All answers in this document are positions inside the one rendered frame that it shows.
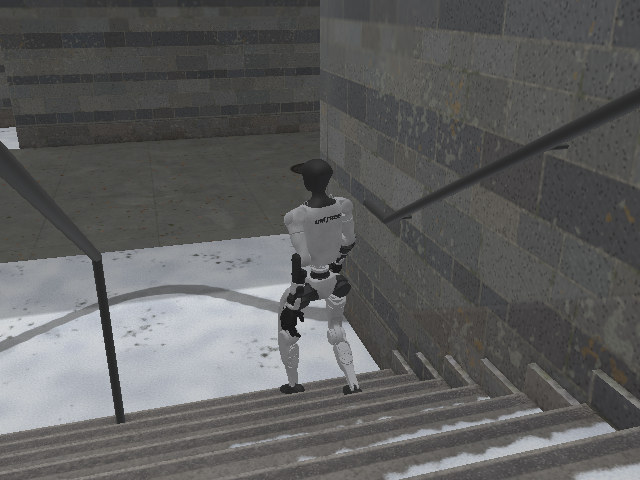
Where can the robot torso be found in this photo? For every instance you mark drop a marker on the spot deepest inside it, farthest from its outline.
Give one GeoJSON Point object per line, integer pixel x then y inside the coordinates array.
{"type": "Point", "coordinates": [323, 231]}

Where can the left robot forearm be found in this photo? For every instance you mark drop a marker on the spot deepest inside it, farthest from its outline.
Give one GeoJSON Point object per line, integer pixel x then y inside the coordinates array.
{"type": "Point", "coordinates": [297, 284]}

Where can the right robot upper arm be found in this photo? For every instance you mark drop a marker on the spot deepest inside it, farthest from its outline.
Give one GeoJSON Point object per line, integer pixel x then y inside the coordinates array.
{"type": "Point", "coordinates": [348, 236]}

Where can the robot right hand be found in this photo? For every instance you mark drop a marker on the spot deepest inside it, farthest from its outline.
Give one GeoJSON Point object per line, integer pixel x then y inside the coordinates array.
{"type": "Point", "coordinates": [335, 268]}

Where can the robot left hand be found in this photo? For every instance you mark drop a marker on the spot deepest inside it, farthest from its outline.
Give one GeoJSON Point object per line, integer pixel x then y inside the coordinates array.
{"type": "Point", "coordinates": [289, 320]}

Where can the left robot upper arm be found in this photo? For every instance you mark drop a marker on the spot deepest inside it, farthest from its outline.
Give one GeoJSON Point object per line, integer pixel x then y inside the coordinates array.
{"type": "Point", "coordinates": [294, 222]}

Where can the right robot forearm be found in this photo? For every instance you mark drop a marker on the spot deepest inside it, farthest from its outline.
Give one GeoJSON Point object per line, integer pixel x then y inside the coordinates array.
{"type": "Point", "coordinates": [343, 253]}

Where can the robot left thigh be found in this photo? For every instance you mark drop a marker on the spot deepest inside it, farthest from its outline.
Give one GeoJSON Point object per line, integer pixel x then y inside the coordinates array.
{"type": "Point", "coordinates": [308, 294]}

